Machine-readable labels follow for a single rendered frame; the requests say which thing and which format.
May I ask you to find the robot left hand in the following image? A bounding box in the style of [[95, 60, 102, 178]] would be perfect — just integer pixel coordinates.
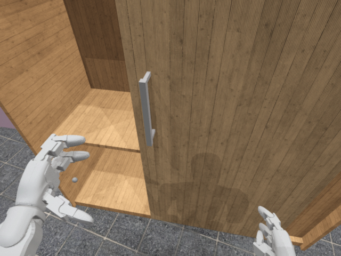
[[15, 134, 94, 225]]

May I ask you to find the handle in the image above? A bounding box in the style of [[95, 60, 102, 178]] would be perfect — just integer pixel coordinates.
[[139, 71, 156, 146]]

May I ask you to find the wardrobe door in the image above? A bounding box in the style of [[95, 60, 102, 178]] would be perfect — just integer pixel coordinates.
[[285, 171, 341, 238], [115, 0, 341, 240]]

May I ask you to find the robot right hand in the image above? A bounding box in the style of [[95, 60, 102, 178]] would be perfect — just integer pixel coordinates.
[[253, 206, 296, 256]]

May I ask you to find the left robot forearm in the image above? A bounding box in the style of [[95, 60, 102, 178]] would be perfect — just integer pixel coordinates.
[[0, 205, 46, 256]]

